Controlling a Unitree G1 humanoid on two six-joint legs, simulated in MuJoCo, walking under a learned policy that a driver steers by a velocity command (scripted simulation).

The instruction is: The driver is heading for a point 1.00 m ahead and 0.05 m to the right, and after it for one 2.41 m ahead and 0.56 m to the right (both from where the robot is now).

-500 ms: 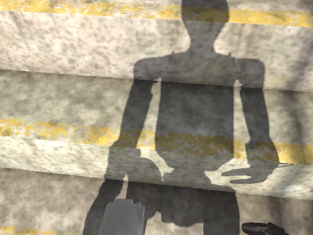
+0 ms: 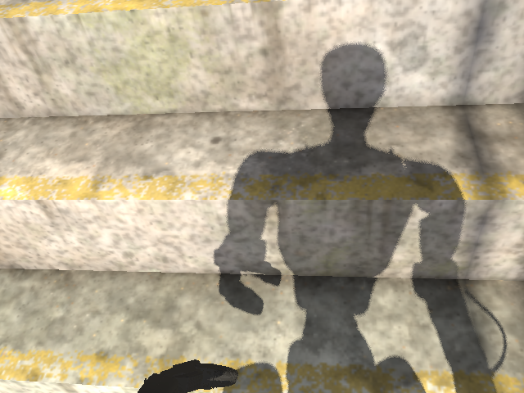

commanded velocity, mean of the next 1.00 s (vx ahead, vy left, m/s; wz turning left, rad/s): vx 0.50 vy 0.00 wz -0.22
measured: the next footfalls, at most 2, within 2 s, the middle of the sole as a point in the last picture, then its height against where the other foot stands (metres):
left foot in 0.24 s outside the picture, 0.21 m higher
right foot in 1.00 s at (189, 322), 0.22 m higher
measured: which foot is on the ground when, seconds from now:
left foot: up 0.00-0.22, down 0.24-0.96, up 0.98-1.00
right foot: down 0.00-0.24, up 0.26-0.98, down 1.00-1.00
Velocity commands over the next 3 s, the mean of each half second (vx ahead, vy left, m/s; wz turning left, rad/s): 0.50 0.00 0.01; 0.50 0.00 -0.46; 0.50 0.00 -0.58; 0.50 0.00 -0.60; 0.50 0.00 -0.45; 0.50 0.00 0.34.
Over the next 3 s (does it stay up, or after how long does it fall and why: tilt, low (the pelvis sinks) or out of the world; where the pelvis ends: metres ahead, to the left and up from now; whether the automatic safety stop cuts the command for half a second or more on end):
stays up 0.59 0.08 0.49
